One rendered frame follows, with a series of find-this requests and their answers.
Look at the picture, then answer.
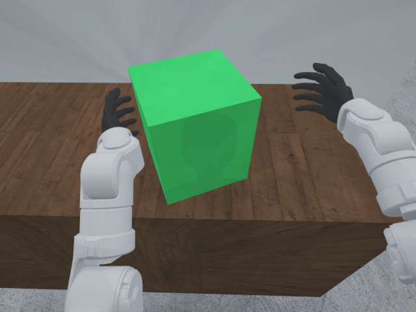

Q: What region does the right robot hand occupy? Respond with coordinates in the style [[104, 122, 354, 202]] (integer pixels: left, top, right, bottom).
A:
[[292, 62, 354, 123]]

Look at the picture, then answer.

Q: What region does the robot left forearm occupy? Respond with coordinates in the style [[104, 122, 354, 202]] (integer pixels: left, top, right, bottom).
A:
[[64, 127, 144, 312]]

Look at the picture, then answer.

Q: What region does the carton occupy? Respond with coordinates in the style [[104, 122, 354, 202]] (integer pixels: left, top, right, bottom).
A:
[[127, 49, 262, 205]]

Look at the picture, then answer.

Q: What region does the left robot hand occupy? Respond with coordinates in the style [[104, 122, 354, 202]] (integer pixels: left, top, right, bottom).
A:
[[101, 87, 139, 136]]

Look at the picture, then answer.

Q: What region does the robot right upper arm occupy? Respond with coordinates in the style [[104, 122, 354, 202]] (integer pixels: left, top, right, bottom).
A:
[[383, 220, 416, 286]]

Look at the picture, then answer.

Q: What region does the robot right forearm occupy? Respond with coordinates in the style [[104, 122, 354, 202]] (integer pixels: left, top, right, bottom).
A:
[[337, 98, 416, 221]]

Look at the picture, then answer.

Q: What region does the pedestal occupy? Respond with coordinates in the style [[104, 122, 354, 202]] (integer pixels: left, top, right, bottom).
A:
[[0, 82, 409, 297]]

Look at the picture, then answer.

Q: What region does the robot left upper arm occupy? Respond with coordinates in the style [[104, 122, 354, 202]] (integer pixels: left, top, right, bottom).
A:
[[66, 266, 143, 312]]

